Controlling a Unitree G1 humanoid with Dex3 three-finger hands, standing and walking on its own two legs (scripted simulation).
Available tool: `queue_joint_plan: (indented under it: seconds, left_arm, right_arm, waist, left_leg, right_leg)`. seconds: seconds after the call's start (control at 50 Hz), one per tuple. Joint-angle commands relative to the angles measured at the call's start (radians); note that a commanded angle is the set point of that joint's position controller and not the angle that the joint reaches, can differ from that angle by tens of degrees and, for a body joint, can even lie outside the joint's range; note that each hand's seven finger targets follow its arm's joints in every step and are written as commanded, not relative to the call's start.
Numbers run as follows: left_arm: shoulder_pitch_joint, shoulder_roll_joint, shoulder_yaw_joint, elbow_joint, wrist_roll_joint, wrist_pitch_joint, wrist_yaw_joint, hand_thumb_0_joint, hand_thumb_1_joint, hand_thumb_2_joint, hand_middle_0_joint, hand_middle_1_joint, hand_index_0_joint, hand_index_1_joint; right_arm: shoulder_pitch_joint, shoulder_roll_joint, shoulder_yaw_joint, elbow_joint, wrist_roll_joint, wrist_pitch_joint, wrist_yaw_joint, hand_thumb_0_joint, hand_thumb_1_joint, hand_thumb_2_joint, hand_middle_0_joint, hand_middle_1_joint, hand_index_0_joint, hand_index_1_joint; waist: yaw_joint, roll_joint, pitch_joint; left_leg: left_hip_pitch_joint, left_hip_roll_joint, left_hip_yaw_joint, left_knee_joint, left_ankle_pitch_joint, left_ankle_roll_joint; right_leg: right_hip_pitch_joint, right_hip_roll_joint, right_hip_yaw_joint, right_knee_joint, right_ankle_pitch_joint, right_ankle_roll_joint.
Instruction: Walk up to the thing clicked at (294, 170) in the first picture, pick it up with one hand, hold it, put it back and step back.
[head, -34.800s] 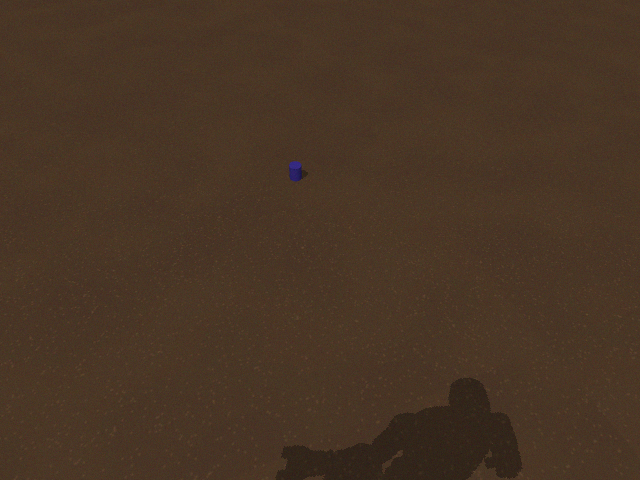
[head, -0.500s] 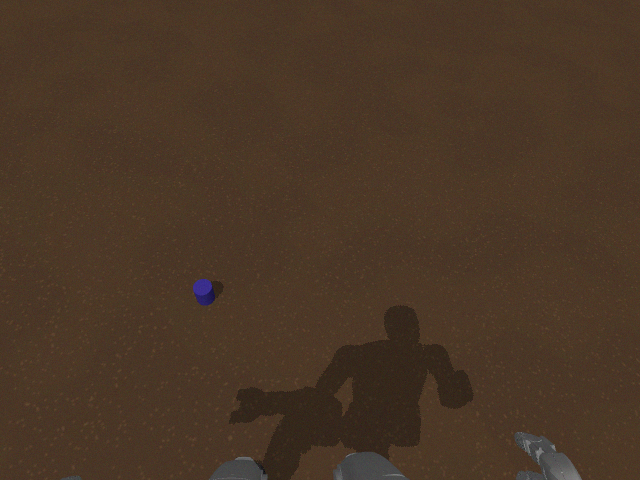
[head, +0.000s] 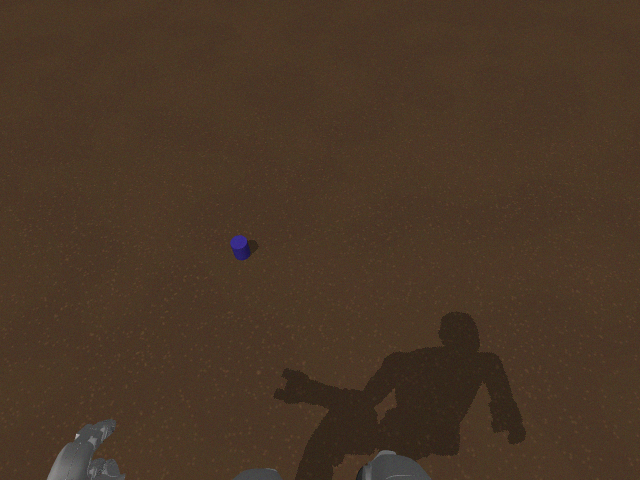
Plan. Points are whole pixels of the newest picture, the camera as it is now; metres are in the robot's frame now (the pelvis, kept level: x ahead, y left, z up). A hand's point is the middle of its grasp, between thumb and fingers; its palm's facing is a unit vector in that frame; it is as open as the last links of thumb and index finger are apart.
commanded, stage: step back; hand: left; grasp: from above
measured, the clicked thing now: (240, 248) +0.89 +0.30 -0.72
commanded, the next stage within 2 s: stand in 1.52 s
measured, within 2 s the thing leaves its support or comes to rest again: neither
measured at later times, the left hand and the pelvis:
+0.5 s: hand out of the picture -0.13 +0.26 -0.13, palm faces -0.01 -0.89 -0.45, open 7.4 cm; pelvis -0.17 -0.02 +0.00, yaw -3 degrees
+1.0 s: hand out of the picture -0.15 +0.26 -0.13, palm faces +0.05 -0.92 -0.39, open 7.4 cm; pelvis -0.19 -0.01 +0.01, yaw +1 degrees
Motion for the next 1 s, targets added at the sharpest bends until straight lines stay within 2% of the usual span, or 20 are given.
queue_joint_plan:
  seconds: [0.0,0.04,0.06,0.1,0.16,0.24,0.32,0.34,0.36,0.38,0.44,0.56,0.62,0.64,0.66,0.68,0.82,0.86,0.88,0.98]
  left_arm:
    - [-0.008,0.263,0.061,-0.067,-0.008,0.006,0.015,0.0,0.9,0.9,-0.2,-0.3,-0.2,-0.3]
    - [-0.041,0.213,0.046,-0.079,-0.019,-0.001,0.014,0.0,0.9,0.9,-0.2,-0.3,-0.2,-0.3]
    - [-0.101,0.241,0.071,-0.075,-0.01,0.002,0.021,0.0,0.9,0.9,-0.2,-0.3,-0.2,-0.3]
    - [-0.047,0.217,0.069,-0.031,-0.021,0.012,0.019,0.0,0.9,0.9,-0.2,-0.3,-0.2,-0.3]
    - [0.065,0.211,0.067,0.03,-0.024,0.01,0.013,0.0,0.9,0.9,-0.2,-0.3,-0.2,-0.3]
    - [0.07,0.191,0.049,0.036,-0.013,-0.019,0.011,0.0,0.9,0.9,-0.2,-0.3,-0.2,-0.3]
    - [0.177,0.201,0.052,0.118,0.007,-0.056,0.016,0.0,0.9,0.9,-0.2,-0.3,-0.2,-0.3]
    - [0.173,0.276,0.073,0.117,0.022,-0.066,0.016,0.0,0.9,0.9,-0.2,-0.3,-0.2,-0.3]
    - [0.104,0.404,0.102,0.086,0.026,-0.059,0.018,0.0,0.9,0.9,-0.2,-0.3,-0.2,-0.3]
    - [0.027,0.418,0.106,0.062,0.018,-0.066,0.024,0.0,0.9,0.9,-0.2,-0.3,-0.2,-0.3]
    - [-0.029,0.286,0.074,0.065,0.016,-0.074,0.027,0.0,0.9,0.9,-0.2,-0.3,-0.2,-0.3]
    - [0.102,0.303,0.082,0.098,0.026,-0.073,0.002,0.0,0.9,0.9,-0.2,-0.3,-0.2,-0.3]
    - [0.061,0.286,0.054,0.094,0.017,-0.053,-0.009,0.0,0.9,0.9,-0.2,-0.3,-0.2,-0.3]
    - [0.095,0.23,0.036,0.095,0.016,-0.048,-0.01,0.0,0.9,0.9,-0.2,-0.3,-0.2,-0.3]
    - [0.061,0.173,0.015,0.081,-0.004,-0.052,-0.014,0.0,0.9,0.9,-0.2,-0.3,-0.2,-0.3]
    - [-0.004,0.257,0.045,0.097,-0.001,-0.054,-0.008,0.0,0.9,0.9,-0.2,-0.3,-0.2,-0.3]
    - [0.167,0.208,0.051,0.194,0.002,-0.086,-0.021,0.0,0.9,0.9,-0.2,-0.3,-0.2,-0.3]
    - [0.201,0.35,0.083,0.199,0.021,-0.098,-0.006,0.0,0.9,0.9,-0.2,-0.3,-0.2,-0.3]
    - [0.124,0.382,0.093,0.165,0.022,-0.104,-0.006,0.0,0.9,0.9,-0.2,-0.3,-0.2,-0.3]
    - [0.052,0.286,0.064,0.155,0.007,-0.112,-0.005,0.0,0.9,0.9,-0.2,-0.3,-0.2,-0.3]
  right_arm:
    - [0.116,-0.185,-0.068,-0.043,-0.001,-0.028,-0.003,0.0,-0.9,-0.9,0.2,0.3,0.2,0.3]
    - [0.019,-0.315,-0.088,-0.078,-0.004,-0.024,0.01,0.0,-0.9,-0.9,0.2,0.3,0.2,0.3]
    - [-0.003,-0.354,-0.1,-0.094,-0.016,-0.027,0.013,0.0,-0.9,-0.9,0.2,0.3,0.2,0.3]
    - [-0.086,-0.282,-0.074,-0.105,-0.027,-0.037,-0.002,0.0,-0.9,-0.9,0.2,0.3,0.2,0.3]
    - [-0.152,-0.231,-0.059,-0.124,-0.023,-0.032,-0.003,0.0,-0.9,-0.9,0.2,0.3,0.2,0.3]
    - [-0.098,-0.221,-0.068,-0.122,-0.022,-0.018,0.001,0.0,-0.9,-0.9,0.2,0.3,0.2,0.3]
    - [-0.103,-0.221,-0.061,-0.098,-0.005,0.009,0.015,0.0,-0.9,-0.9,0.2,0.3,0.2,0.3]
    - [-0.101,-0.161,-0.043,-0.111,0.0,0.007,0.02,0.0,-0.9,-0.9,0.2,0.3,0.2,0.3]
    - [-0.16,-0.153,-0.049,-0.136,-0.001,0.008,0.009,0.0,-0.9,-0.9,0.2,0.3,0.2,0.3]
    - [-0.171,-0.21,-0.072,-0.128,0.001,0.015,0.005,0.0,-0.9,-0.9,0.2,0.3,0.2,0.3]
    - [-0.086,-0.194,-0.062,-0.065,0.017,-0.006,0.01,0.0,-0.9,-0.9,0.2,0.3,0.2,0.3]
    - [-0.14,-0.167,-0.056,-0.057,-0.013,-0.038,0.034,0.0,-0.9,-0.9,0.2,0.3,0.2,0.3]
    - [-0.019,-0.164,-0.071,0.014,-0.01,-0.06,0.035,0.0,-0.9,-0.9,0.2,0.3,0.2,0.3]
    - [0.008,-0.192,-0.085,0.029,-0.021,-0.066,0.03,0.0,-0.9,-0.9,0.2,0.3,0.2,0.3]
    - [0.005,-0.259,-0.092,0.017,-0.026,-0.072,0.027,0.0,-0.9,-0.9,0.2,0.3,0.2,0.3]
    - [-0.019,-0.321,-0.098,0.005,-0.019,-0.074,0.03,0.0,-0.9,-0.9,0.2,0.3,0.2,0.3]
    - [-0.123,-0.195,-0.059,0.001,-0.017,-0.059,0.034,0.0,-0.9,-0.9,0.2,0.3,0.2,0.3]
    - [-0.136,-0.116,-0.041,-0.02,-0.009,-0.055,0.026,0.0,-0.9,-0.9,0.2,0.3,0.2,0.3]
    - [-0.115,-0.178,-0.059,-0.006,-0.017,-0.055,0.017,0.0,-0.9,-0.9,0.2,0.3,0.2,0.3]
    - [-0.016,-0.166,-0.06,0.051,-0.011,-0.068,0.032,0.0,-0.9,-0.9,0.2,0.3,0.2,0.3]
  waist:
    - [-0.026,-0.156,-0.262]
    - [-0.02,0.185,-0.219]
    - [-0.066,0.232,-0.182]
    - [-0.005,0.076,-0.173]
    - [0.041,0.113,-0.149]
    - [-0.006,0.187,-0.209]
    - [0.025,0.108,-0.284]
    - [0.023,-0.084,-0.228]
    - [0.067,-0.273,-0.193]
    - [0.046,-0.225,-0.11]
    - [-0.022,-0.07,-0.132]
    - [0.076,-0.199,-0.111]
    - [0.004,-0.162,-0.145]
    - [-0.007,-0.048,-0.156]
    - [-0.027,0.165,-0.159]
    - [-0.05,0.133,-0.111]
    - [0.054,0.123,-0.137]
    - [0.091,-0.193,-0.107]
    - [0.07,-0.132,-0.037]
    - [0.016,-0.121,-0.088]
  left_leg:
    - [0.082,0.029,0.042,-0.296,0.232,0.054]
    - [0.026,0.341,-0.37,-0.413,0.337,0.24]
    - [-0.112,0.439,-0.503,-0.484,0.379,0.344]
    - [-0.107,0.36,-0.329,-0.41,0.571,0.297]
    - [-0.075,0.29,-0.189,-0.372,0.541,0.247]
    - [0.133,0.306,-0.192,-0.304,0.55,0.251]
    - [0.02,0.216,-0.111,-0.153,0.317,0.155]
    - [-0.224,0.091,-0.084,-0.011,0.093,0.087]
    - [-0.234,0.003,-0.096,0.162,-0.101,0.028]
    - [-0.186,0.049,-0.222,0.339,-0.093,0.01]
    - [-0.198,-0.02,-0.148,0.381,0.04,0.001]
    - [-0.142,0.03,-0.017,-0.064,-0.052,-0.006]
    - [0.167,0.009,0.061,-0.373,0.114,0.03]
    - [0.292,0.059,-0.052,-0.402,0.068,0.048]
    - [0.255,0.287,-0.452,-0.538,-0.25,0.144]
    - [0.014,0.396,-0.563,-0.604,-0.43,0.255]
    - [-0.169,0.174,-0.135,-0.335,-0.116,0.108]
    - [-0.365,-0.022,-0.033,0.049,-0.112,0.04]
    - [-0.31,0.043,-0.103,0.144,-0.083,0.024]
    - [-0.17,0.089,-0.052,0.063,0.068,0.017]
  right_leg:
    - [0.151,-0.196,0.248,-0.101,0.251,-0.08]
    - [-0.049,0.052,0.034,0.139,-0.214,0.019]
    - [-0.022,0.089,0.097,0.4,-0.394,0.033]
    - [-0.043,0.132,0.232,0.594,-0.339,0.017]
    - [-0.05,0.131,0.194,0.574,-0.262,0.029]
    - [-0.023,0.055,0.128,0.151,-0.269,0.053]
    - [0.266,0.067,0.088,-0.333,-0.007,0.026]
    - [0.324,-0.07,0.371,-0.346,-0.124,-0.021]
    - [0.077,-0.351,0.654,-0.404,-0.146,-0.206]
    - [-0.095,-0.421,0.73,-0.432,-0.16,-0.267]
    - [0.049,-0.21,0.34,-0.249,0.138,-0.164]
    - [0.144,-0.186,0.36,-0.315,-0.373,-0.136]
    - [-0.005,-0.131,0.252,-0.212,-0.304,-0.087]
    - [-0.135,-0.085,0.2,-0.098,-0.313,-0.056]
    - [-0.264,0.028,0.101,0.052,-0.322,0.017]
    - [-0.149,0.02,0.099,0.198,-0.342,0.027]
    - [0.32,0.071,0.049,-0.228,-0.09,0.011]
    - [0.298,-0.238,0.61,-0.482,-0.545,-0.112]
    - [0.154,-0.354,0.7,-0.502,-0.605,-0.191]
    - [0.126,-0.206,0.357,-0.403,-0.212,-0.132]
